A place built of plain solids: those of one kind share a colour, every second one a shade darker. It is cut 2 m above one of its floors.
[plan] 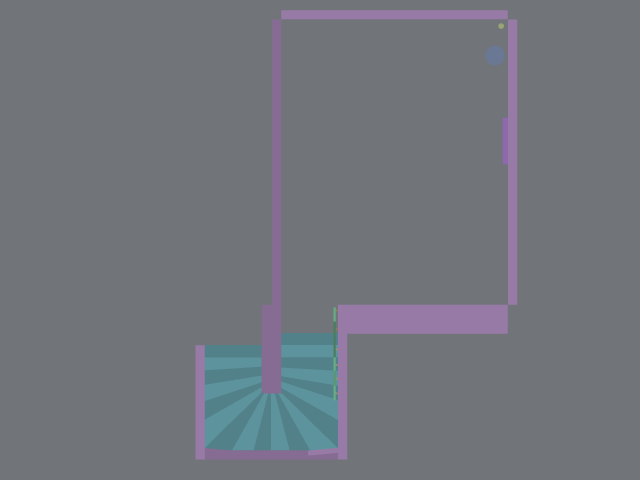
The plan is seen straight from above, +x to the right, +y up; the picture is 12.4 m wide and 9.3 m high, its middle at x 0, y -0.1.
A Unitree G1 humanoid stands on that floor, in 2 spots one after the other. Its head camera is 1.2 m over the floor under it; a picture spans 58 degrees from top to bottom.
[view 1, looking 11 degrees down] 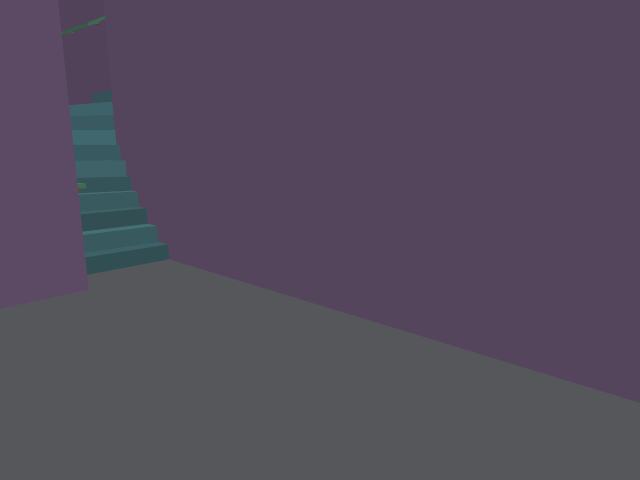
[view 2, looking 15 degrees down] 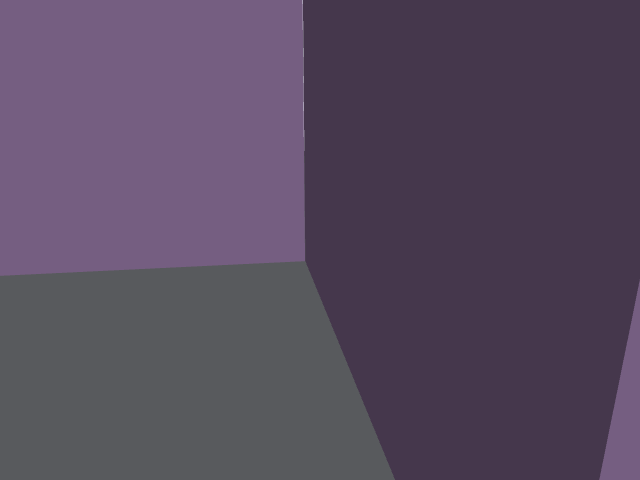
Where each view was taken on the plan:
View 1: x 1.76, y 2.75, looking -138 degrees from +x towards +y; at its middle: wall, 3.44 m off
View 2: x -0.07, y -0.90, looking -9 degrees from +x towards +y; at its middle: wall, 3.00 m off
